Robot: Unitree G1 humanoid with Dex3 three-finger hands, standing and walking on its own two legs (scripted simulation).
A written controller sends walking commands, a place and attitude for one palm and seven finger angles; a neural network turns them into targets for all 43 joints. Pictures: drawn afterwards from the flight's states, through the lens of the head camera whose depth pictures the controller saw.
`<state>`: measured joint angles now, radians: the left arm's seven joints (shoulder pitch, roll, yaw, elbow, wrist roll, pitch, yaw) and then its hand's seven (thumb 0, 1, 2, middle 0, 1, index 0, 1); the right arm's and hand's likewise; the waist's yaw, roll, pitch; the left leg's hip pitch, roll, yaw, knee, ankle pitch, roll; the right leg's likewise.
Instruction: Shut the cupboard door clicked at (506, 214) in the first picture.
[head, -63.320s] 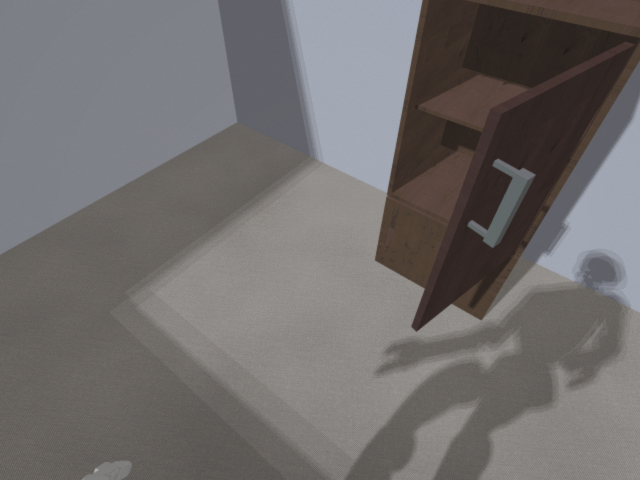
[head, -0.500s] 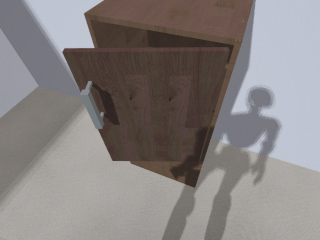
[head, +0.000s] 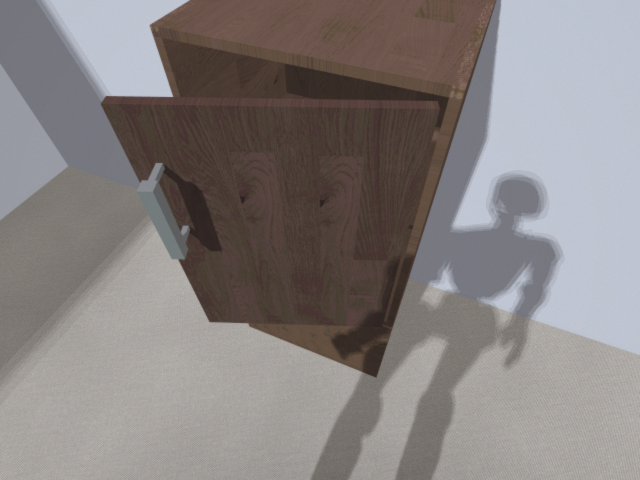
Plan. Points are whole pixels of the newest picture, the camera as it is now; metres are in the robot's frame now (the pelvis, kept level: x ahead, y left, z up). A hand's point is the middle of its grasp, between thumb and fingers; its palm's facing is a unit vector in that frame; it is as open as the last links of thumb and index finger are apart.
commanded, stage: come to a stop and stand still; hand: left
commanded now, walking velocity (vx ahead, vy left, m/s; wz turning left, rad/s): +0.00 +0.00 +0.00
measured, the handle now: (169, 213) +0.47 +0.27 +0.04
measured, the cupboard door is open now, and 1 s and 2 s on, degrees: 21 21 21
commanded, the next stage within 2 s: look again from close up in 0.06 s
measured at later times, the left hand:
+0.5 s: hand out of the picture +0.03 +0.19 -0.17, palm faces +0.01 -0.97 -0.24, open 7.4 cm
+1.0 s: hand out of the picture -0.01 +0.20 -0.18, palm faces +0.07 -0.98 -0.19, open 7.4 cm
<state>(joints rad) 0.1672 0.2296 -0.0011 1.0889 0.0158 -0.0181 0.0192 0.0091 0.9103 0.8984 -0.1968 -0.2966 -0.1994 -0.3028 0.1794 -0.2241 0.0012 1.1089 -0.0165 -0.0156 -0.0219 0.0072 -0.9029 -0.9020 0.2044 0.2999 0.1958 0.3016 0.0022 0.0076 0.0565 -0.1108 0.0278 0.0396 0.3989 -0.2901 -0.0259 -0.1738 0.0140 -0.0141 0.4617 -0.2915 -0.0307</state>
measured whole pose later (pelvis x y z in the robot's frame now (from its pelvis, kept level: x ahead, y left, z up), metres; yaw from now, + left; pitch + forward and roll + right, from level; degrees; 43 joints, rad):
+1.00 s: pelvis +0.00 +0.02 +0.00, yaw +2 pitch +0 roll -1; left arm 0.28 0.18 0.03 1.09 0.03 0.00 0.01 0.01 0.91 0.90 -0.20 -0.30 -0.20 -0.30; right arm 0.31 -0.17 -0.01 1.13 -0.03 0.00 -0.01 0.01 -0.90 -0.90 0.20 0.30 0.19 0.30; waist 0.02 -0.01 0.02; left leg -0.17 0.03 0.03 0.52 -0.34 0.00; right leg -0.18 0.00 -0.04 0.49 -0.31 -0.01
